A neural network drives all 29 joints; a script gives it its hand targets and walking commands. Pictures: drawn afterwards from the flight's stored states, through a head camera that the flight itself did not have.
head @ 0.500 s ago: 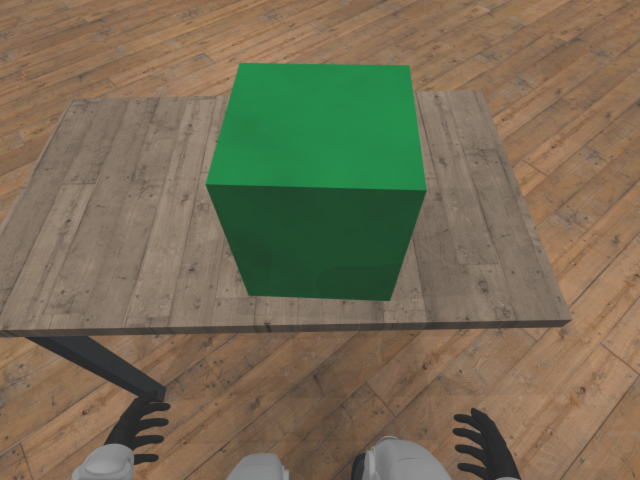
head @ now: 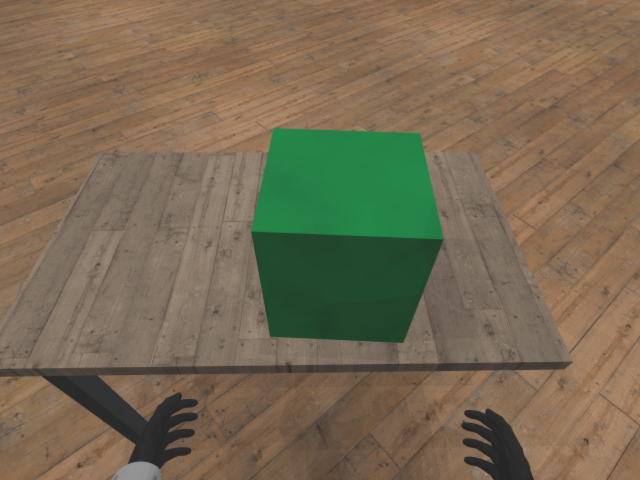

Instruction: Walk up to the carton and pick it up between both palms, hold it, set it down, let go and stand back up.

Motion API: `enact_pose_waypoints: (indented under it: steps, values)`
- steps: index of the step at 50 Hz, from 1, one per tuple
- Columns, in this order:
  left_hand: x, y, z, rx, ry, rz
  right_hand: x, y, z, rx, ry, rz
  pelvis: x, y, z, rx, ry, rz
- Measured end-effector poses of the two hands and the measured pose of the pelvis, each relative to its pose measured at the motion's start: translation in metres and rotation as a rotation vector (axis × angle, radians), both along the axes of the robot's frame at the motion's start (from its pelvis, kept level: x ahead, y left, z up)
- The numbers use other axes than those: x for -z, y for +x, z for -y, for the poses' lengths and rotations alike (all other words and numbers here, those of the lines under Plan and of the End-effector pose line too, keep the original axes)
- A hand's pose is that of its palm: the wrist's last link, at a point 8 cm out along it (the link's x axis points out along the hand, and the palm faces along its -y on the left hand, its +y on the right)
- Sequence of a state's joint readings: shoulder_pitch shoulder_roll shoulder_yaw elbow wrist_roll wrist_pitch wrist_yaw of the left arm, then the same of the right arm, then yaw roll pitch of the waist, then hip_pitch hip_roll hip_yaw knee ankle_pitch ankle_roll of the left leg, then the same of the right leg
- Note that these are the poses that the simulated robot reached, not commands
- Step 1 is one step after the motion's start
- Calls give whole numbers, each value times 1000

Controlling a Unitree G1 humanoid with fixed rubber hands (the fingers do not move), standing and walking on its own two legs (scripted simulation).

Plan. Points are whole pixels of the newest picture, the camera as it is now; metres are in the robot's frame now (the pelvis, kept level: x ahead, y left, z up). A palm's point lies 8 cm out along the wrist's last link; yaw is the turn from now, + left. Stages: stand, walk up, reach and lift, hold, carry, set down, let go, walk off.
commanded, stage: reach and lift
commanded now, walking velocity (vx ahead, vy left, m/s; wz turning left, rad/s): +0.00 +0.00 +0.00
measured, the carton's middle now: (341, 240) +0.42 +0.00 +0.03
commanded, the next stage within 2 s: none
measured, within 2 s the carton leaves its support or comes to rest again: neither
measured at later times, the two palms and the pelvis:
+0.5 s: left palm (152, 437) +0.16 +0.22 -0.03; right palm (522, 464) +0.15 -0.21 -0.03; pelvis -0.01 +0.01 +0.00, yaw +0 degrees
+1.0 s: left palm (152, 402) +0.19 +0.22 +0.00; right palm (506, 407) +0.20 -0.19 +0.00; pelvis +0.00 +0.00 +0.00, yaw +1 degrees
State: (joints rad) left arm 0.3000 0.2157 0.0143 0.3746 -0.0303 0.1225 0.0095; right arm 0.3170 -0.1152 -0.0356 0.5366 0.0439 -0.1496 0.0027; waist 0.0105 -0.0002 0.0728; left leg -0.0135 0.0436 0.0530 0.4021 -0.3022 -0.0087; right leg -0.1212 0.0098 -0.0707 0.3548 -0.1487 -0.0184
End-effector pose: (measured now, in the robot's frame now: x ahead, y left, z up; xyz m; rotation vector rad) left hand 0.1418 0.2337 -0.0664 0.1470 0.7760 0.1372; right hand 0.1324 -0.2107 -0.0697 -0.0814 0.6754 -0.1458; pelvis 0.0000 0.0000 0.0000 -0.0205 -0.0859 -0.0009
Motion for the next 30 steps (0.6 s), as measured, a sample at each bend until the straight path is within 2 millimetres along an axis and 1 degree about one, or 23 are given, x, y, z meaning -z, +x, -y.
enact_pose_waypoints:
  steps: [6,16,22,30]
  values:
    - [-11,-1,1,5,-8,68,-7,-1,-4,11,15,46,-1,-1,-8,1,-1,18]
    - [-25,1,5,-12,-25,175,-23,-2,-1,24,17,118,-1,-6,-12,6,3,23]
    - [-34,11,10,-13,-36,246,-33,7,-1,24,27,165,-1,-9,-9,5,7,16]
    - [-46,28,14,-11,-56,341,-46,25,-2,19,44,247,0,-10,-2,0,11,7]
